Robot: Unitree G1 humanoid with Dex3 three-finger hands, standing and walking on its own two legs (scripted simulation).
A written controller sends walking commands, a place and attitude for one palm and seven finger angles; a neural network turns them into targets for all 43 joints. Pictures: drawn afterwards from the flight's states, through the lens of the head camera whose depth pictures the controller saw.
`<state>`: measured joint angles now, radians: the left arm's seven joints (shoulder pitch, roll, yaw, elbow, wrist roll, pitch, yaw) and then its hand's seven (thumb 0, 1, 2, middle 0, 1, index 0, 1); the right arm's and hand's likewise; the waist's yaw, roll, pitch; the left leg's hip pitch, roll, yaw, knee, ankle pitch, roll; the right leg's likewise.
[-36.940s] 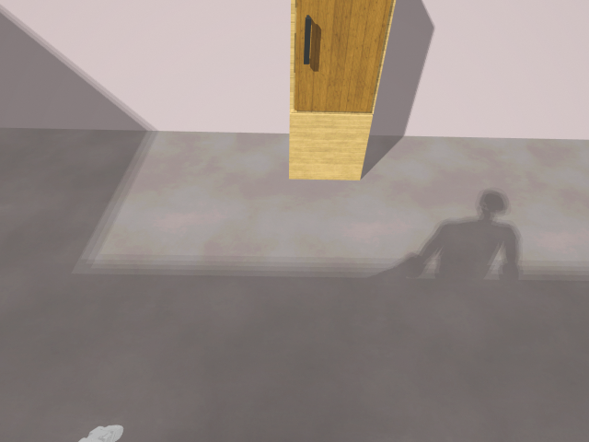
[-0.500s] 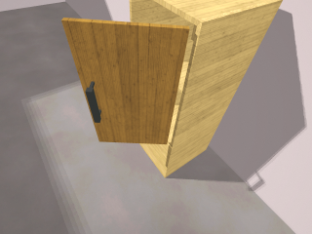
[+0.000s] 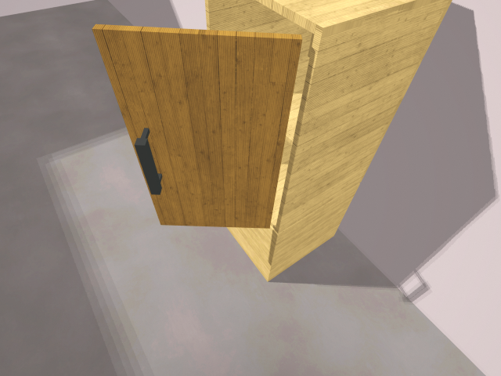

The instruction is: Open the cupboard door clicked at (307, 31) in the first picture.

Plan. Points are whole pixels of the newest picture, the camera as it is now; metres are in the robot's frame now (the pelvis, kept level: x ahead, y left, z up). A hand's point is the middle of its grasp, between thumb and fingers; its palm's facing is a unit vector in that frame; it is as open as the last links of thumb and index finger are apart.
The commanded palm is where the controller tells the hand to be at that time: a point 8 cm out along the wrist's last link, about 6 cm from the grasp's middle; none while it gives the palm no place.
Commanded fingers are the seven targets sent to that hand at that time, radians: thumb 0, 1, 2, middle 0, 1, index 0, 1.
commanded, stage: look again from close up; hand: left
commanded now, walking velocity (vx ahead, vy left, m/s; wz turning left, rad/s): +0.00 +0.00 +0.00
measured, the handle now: (151, 162) +0.55 +0.26 -0.04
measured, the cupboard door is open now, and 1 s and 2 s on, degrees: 54 54 54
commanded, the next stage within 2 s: shuffle to correct the standing spot in 0.40 s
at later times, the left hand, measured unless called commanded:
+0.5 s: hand out of the picture -0.08 +0.16 -0.18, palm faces +0.02 -0.99 -0.17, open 7.4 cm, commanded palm none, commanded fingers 0.00 0.90 0.90 -0.20 -0.30 -0.20 -0.30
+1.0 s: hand out of the picture -0.01 +0.19 -0.17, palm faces +0.01 -0.99 -0.17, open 7.2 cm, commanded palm none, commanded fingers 0.00 0.90 0.90 -0.20 -0.30 -0.20 -0.30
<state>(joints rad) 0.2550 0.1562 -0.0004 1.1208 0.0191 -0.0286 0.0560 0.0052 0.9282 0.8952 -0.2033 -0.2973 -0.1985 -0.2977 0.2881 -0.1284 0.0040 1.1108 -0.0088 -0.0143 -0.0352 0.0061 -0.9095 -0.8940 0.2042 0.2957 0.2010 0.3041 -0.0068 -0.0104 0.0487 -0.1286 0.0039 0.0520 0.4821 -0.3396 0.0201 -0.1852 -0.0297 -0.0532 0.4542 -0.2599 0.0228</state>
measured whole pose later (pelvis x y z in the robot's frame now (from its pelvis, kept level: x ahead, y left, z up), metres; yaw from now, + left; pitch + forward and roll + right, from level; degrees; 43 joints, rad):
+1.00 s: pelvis -0.02 +0.01 +0.00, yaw +0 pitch +0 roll -1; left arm 0.30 0.16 0.04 1.04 0.04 0.00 0.01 0.03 0.95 0.90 -0.20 -0.30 -0.20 -0.30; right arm 0.45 -0.10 0.01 1.10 -0.03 -0.06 -0.02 0.01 -0.91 -0.89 0.20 0.30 0.20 0.30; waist -0.03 -0.01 0.02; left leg -0.12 -0.03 0.06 0.40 -0.28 0.07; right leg -0.42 -0.05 -0.09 0.82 -0.38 -0.04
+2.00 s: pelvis +0.02 +0.00 +0.00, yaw +0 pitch -2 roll +0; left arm 0.31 0.14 0.00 1.06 0.02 0.00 0.03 0.01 0.93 0.90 -0.20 -0.30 -0.20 -0.30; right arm 0.24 -0.15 -0.01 1.10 -0.02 0.02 -0.02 0.00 -0.93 -0.89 0.20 0.30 0.20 0.30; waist 0.00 -0.02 0.03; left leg -0.26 0.05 0.02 0.46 -0.17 -0.03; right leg -0.16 0.03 -0.08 0.48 -0.29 -0.06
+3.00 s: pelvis +0.04 +0.06 -0.02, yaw +1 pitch +3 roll +1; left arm 0.39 0.18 0.07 0.13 -0.14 -0.16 0.09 0.01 0.84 0.86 -0.21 -0.34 -0.20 -0.34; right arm 0.27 -0.22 0.00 0.77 0.02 -0.24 -0.04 0.01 -0.91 -0.89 0.21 0.30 0.20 0.30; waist -0.03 -0.01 -0.06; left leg -0.40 -0.07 0.05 0.63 -0.28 0.06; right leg -0.36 -0.04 -0.05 0.68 -0.36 -0.02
